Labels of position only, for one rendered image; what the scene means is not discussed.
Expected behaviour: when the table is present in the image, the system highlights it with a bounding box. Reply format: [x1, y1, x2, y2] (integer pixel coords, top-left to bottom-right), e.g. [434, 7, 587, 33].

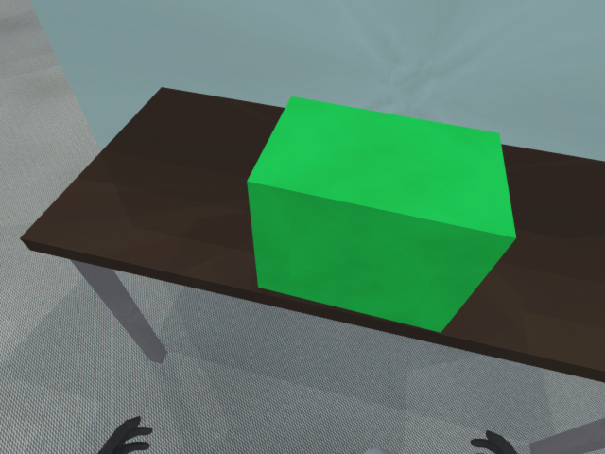
[20, 87, 605, 454]

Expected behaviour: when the right robot hand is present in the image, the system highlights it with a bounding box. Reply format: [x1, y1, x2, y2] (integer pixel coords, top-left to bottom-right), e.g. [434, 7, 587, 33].
[471, 430, 517, 454]

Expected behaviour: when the left robot hand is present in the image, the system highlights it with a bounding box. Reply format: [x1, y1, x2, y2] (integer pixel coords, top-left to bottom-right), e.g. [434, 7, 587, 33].
[97, 416, 152, 454]

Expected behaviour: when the carton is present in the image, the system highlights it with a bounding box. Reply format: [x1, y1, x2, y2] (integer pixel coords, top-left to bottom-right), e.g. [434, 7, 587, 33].
[247, 96, 516, 332]

